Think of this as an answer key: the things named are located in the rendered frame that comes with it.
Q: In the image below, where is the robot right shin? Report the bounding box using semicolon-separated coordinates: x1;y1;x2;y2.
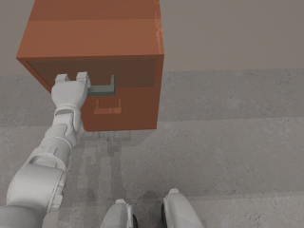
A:
166;188;179;228

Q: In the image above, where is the cabinet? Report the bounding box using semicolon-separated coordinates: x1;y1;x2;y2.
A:
15;0;164;132

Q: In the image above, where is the drawer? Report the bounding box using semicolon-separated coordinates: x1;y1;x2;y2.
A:
28;58;156;88

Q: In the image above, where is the handle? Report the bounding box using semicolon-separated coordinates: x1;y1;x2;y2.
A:
94;107;123;117
86;75;116;97

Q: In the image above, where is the robot left hand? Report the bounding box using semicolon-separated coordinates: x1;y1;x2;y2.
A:
51;71;91;134

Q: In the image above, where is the left robot upper arm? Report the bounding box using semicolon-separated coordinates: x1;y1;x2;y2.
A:
0;163;68;228

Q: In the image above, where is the robot left thigh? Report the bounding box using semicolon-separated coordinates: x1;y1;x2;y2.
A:
100;202;133;228

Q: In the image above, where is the left robot forearm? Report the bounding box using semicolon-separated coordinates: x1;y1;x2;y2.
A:
6;105;82;204

